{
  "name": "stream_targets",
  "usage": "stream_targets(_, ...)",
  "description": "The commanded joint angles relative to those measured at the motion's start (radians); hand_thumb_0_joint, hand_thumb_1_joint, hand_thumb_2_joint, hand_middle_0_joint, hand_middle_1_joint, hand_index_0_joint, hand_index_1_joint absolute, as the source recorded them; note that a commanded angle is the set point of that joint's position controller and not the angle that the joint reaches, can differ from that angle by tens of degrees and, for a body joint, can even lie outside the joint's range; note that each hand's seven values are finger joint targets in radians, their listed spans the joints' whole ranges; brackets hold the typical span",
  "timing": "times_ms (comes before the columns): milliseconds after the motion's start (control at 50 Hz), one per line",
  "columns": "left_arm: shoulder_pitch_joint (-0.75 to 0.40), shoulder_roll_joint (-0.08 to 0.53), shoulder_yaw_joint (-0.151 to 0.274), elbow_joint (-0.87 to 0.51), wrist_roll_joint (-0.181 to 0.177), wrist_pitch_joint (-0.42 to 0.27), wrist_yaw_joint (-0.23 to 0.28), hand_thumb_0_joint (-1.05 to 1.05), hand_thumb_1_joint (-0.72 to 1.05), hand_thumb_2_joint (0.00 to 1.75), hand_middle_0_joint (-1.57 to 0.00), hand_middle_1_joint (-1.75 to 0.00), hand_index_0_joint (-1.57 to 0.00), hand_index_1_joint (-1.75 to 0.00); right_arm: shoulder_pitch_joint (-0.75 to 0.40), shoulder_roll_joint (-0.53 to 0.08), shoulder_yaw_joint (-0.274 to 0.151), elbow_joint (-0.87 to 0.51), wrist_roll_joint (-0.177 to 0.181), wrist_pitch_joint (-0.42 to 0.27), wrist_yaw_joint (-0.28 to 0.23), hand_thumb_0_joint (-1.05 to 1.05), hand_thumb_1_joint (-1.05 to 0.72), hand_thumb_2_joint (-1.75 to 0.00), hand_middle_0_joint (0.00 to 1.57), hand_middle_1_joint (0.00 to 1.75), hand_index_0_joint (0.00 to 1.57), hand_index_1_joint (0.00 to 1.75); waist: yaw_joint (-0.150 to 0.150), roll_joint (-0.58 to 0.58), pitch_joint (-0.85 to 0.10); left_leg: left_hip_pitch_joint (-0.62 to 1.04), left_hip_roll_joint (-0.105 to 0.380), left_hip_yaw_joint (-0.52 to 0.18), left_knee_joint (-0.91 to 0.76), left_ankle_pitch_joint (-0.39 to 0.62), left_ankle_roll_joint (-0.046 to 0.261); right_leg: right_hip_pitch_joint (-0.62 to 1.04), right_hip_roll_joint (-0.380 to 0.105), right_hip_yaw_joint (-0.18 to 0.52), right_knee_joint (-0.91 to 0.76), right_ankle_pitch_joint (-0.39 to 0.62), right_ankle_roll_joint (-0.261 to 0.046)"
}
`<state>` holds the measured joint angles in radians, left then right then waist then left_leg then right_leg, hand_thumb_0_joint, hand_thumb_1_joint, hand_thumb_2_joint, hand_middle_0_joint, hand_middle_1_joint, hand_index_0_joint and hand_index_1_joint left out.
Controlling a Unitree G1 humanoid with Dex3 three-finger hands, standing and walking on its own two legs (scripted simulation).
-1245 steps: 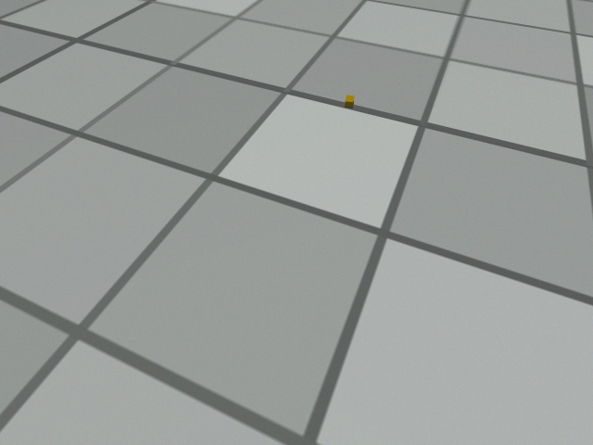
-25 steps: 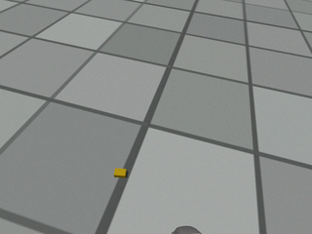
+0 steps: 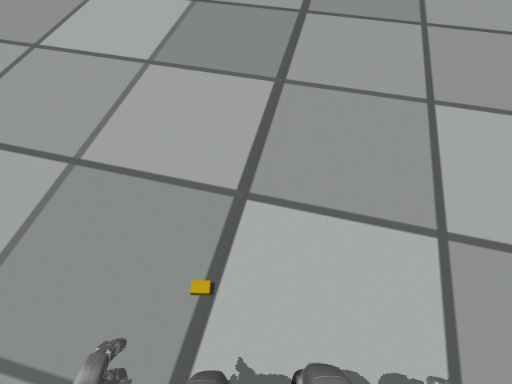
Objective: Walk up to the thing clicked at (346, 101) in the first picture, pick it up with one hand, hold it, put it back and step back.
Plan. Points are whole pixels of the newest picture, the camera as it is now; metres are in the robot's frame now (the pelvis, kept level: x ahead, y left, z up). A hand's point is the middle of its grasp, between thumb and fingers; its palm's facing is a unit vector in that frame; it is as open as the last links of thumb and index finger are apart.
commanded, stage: walk up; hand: left
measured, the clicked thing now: (201, 287) +0.48 +0.25 -0.75
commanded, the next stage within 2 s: stand in 1.64 s
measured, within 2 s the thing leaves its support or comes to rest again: neither
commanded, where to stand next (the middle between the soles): +0.09 -0.01 m, yaw +2 degrees
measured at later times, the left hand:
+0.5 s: hand out of the picture +0.10 +0.26 -0.14, palm faces +0.02 -0.93 -0.36, open 7.4 cm
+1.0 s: hand out of the picture +0.05 +0.25 -0.14, palm faces +0.03 -0.95 -0.31, open 7.4 cm
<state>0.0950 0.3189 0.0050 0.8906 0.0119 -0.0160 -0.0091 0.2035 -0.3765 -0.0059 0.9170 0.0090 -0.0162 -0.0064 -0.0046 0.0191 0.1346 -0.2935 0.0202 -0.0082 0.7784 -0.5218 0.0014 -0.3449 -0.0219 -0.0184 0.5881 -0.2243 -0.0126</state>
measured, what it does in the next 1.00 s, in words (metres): steps on the spot: left foot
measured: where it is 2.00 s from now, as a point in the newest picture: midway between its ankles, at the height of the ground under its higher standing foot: outside the picture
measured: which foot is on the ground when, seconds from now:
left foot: up 0.00-0.02, down 0.04-1.00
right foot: down 0.00-1.00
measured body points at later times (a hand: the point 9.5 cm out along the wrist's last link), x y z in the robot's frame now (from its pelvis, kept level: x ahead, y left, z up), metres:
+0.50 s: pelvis +0.01 +0.00 +0.01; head +0.03 -0.01 +0.46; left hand +0.10 +0.31 -0.11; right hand +0.14 -0.30 -0.11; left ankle +0.00 +0.13 -0.73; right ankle +0.03 -0.13 -0.73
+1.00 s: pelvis -0.01 +0.00 +0.02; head +0.01 +0.00 +0.47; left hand +0.05 +0.30 -0.12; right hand +0.07 -0.30 -0.11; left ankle +0.00 +0.13 -0.73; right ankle +0.03 -0.13 -0.73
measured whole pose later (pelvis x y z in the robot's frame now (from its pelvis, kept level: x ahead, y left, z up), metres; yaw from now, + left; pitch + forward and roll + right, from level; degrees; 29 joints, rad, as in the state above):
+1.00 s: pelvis -0.01 +0.00 +0.02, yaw +2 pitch -2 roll +0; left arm 0.11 0.34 0.03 1.15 0.01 0.01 -0.03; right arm 0.11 -0.35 0.00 1.15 -0.01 0.00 0.02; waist 0.00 -0.01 0.06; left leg -0.14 0.02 -0.03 0.34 -0.17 -0.02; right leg -0.17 -0.02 -0.02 0.32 -0.12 0.01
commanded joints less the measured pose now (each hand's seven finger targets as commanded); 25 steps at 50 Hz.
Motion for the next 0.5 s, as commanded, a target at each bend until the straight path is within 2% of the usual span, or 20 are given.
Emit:
stream_targets(0,-0.027,0.287,0.076,-0.047,-0.02,0.005,0.028,0.0,0.9,0.9,-0.2,-0.3,-0.2,-0.3,0.175,-0.174,-0.066,0.035,-0.011,-0.023,-0.027,0.0,-0.9,-0.9,0.2,0.3,0.2,0.3,-0.045,-0.145,-0.242,0.135,-0.008,0.026,-0.334,0.382,-0.003,0.14,-0.196,0.136,0.009,0.509,-0.142)
stream_targets(20,-0.045,0.262,0.07,-0.056,-0.031,0.014,0.025,0.0,0.9,0.9,-0.2,-0.3,-0.2,-0.3,0.149,-0.208,-0.08,0.034,-0.021,-0.025,-0.03,0.0,-0.9,-0.9,0.2,0.3,0.2,0.3,-0.041,-0.084,-0.219,0.168,0.036,-0.04,-0.342,0.509,0.014,0.066,-0.168,0.131,0.027,0.378,-0.093)
stream_targets(40,-0.04,0.235,0.066,-0.062,-0.038,0.02,0.022,0.0,0.9,0.9,-0.2,-0.3,-0.2,-0.3,0.083,-0.269,-0.092,0.007,-0.03,-0.029,-0.032,0.0,-0.9,-0.9,0.2,0.3,0.2,0.3,-0.014,0.014,-0.193,0.13,0.164,-0.216,-0.372,0.614,0.064,0.018,-0.089,0.081,0.074,0.228,-0.042)
stream_targets(60,-0.026,0.224,0.063,-0.044,-0.036,0.03,0.02,0.0,0.9,0.9,-0.2,-0.3,-0.2,-0.3,-0.006,-0.311,-0.097,-0.018,-0.027,-0.032,-0.029,0.0,-0.9,-0.9,0.2,0.3,0.2,0.3,0.015,0.067,-0.15,0.073,0.264,-0.326,-0.418,0.593,0.133,-0.001,-0.003,0.029,0.096,0.006,-0.009)
stream_targets(80,-0.015,0.255,0.081,-0.016,-0.027,0.039,0.023,0.0,0.9,0.9,-0.2,-0.3,-0.2,-0.3,-0.066,-0.334,-0.098,-0.021,-0.014,-0.031,-0.024,0.0,-0.9,-0.9,0.2,0.3,0.2,0.3,0.018,0.143,-0.127,-0.04,0.31,-0.345,-0.395,0.585,0.212,0.1,-0.003,0.038,0.174,-0.196,-0.014)
stream_targets(100,-0.005,0.252,0.077,-0.005,-0.02,0.034,0.021,0.0,0.9,0.9,-0.2,-0.3,-0.2,-0.3,-0.097,-0.3,-0.089,-0.017,-0.019,-0.032,-0.022,0.0,-0.9,-0.9,0.2,0.3,0.2,0.3,0.036,0.113,-0.118,-0.025,0.281,-0.292,-0.353,0.638,0.201,0.119,-0.016,0.05,0.107,-0.197,-0.02)
stream_targets(120,-0.015,0.25,0.077,0.007,-0.013,0.027,0.015,0.0,0.9,0.9,-0.2,-0.3,-0.2,-0.3,-0.089,-0.281,-0.085,-0.016,-0.016,-0.029,-0.02,0.0,-0.9,-0.9,0.2,0.3,0.2,0.3,0.033,0.115,-0.125,-0.009,0.229,-0.224,-0.326,0.658,0.153,0.135,-0.019,0.053,0.043,-0.08,-0.031)
stream_targets(140,-0.006,0.25,0.076,0.017,-0.016,0.018,0.011,0.0,0.9,0.9,-0.2,-0.3,-0.2,-0.3,-0.1,-0.252,-0.075,-0.018,-0.01,-0.028,-0.021,0.0,-0.9,-0.9,0.2,0.3,0.2,0.3,0.038,0.099,-0.16,0.035,0.161,-0.127,-0.277,0.675,0.101,0.15,-0.046,0.058,-0.013,0.137,-0.04)
stream_targets(160,-0.01,0.266,0.077,0.019,-0.016,0.008,0.01,0.0,0.9,0.9,-0.2,-0.3,-0.2,-0.3,-0.086,-0.234,-0.068,-0.015,-0.005,-0.029,-0.02,0.0,-0.9,-0.9,0.2,0.3,0.2,0.3,0.031,0.09,-0.189,0.049,0.113,-0.082,-0.223,0.702,0.062,0.188,-0.074,0.075,-0.024,0.321,-0.053)
stream_targets(180,-0.005,0.271,0.075,0.03,-0.019,0.002,0.012,0.0,0.9,0.9,-0.2,-0.3,-0.2,-0.3,-0.074,-0.22,-0.065,-0.004,-0.002,-0.029,-0.019,0.0,-0.9,-0.9,0.2,0.3,0.2,0.3,0.027,0.089,-0.224,0.067,0.086,-0.066,-0.2,0.703,0.043,0.224,-0.098,0.093,-0.029,0.433,-0.066)
stream_targets(200,-0.02,0.271,0.071,0.035,-0.019,0.0,0.014,0.0,0.9,0.9,-0.2,-0.3,-0.2,-0.3,-0.053,-0.207,-0.061,0.005,0.0,-0.027,-0.02,0.0,-0.9,-0.9,0.2,0.3,0.2,0.3,0.01,0.079,-0.245,0.081,0.079,-0.071,-0.218,0.672,0.037,0.241,-0.114,0.1,-0.024,0.465,-0.075)
stream_targets(220,-0.059,0.271,0.067,0.031,-0.021,0.001,0.014,0.0,0.9,0.9,-0.2,-0.3,-0.2,-0.3,-0.023,-0.202,-0.059,0.02,0.0,-0.025,-0.02,0.0,-0.9,-0.9,0.2,0.3,0.2,0.3,-0.01,0.053,-0.268,0.109,0.079,-0.071,-0.253,0.666,0.036,0.239,-0.124,0.103,-0.013,0.457,-0.076)
stream_targets(260,-0.063,0.247,0.054,0.044,-0.028,0.007,0.013,0.0,0.9,0.9,-0.2,-0.3,-0.2,-0.3,-0.074,-0.218,-0.062,0.029,-0.005,-0.024,-0.019,0.0,-0.9,-0.9,0.2,0.3,0.2,0.3,0.007,0.049,-0.266,0.157,0.103,-0.091,-0.281,0.674,0.05,0.2,-0.098,0.082,-0.034,0.368,-0.048)
stream_targets(300,-0.062,0.26,0.052,0.069,-0.021,0.009,0.012,0.0,0.9,0.9,-0.2,-0.3,-0.2,-0.3,-0.108,-0.222,-0.06,0.03,-0.002,-0.02,-0.017,0.0,-0.9,-0.9,0.2,0.3,0.2,0.3,0.011,0.011,-0.25,0.146,0.106,-0.091,-0.277,0.64,0.057,0.207,-0.097,0.082,-0.065,0.33,-0.043)
stream_targets(360,-0.076,0.263,0.049,0.09,-0.019,0.007,0.009,0.0,0.9,0.9,-0.2,-0.3,-0.2,-0.3,-0.125,-0.217,-0.051,0.047,-0.003,-0.016,-0.013,0.0,-0.9,-0.9,0.2,0.3,0.2,0.3,0.006,-0.023,-0.218,0.141,0.1,-0.086,-0.32,0.569,0.05,0.21,-0.109,0.099,-0.124,0.288,-0.039)
stream_targets(420,-0.09,0.267,0.046,0.113,-0.015,0.004,0.006,0.0,0.9,0.9,-0.2,-0.3,-0.2,-0.3,-0.149,-0.211,-0.045,0.066,0.0,-0.01,-0.007,0.0,-0.9,-0.9,0.2,0.3,0.2,0.3,0.001,-0.061,-0.178,0.162,0.083,-0.078,-0.346,0.47,0.04,0.166,-0.124,0.128,-0.205,0.197,-0.04)
stream_targets(480,-0.099,0.261,0.046,0.131,-0.015,0.001,0.004,0.0,0.9,0.9,-0.2,-0.3,-0.2,-0.3,-0.155,-0.206,-0.039,0.091,-0.002,-0.008,0.0,0.0,-0.9,-0.9,0.2,0.3,0.2,0.3,0.0,-0.076,-0.163,0.179,0.082,-0.081,-0.388,0.432,0.031,0.157,-0.124,0.134,-0.261,0.124,-0.029)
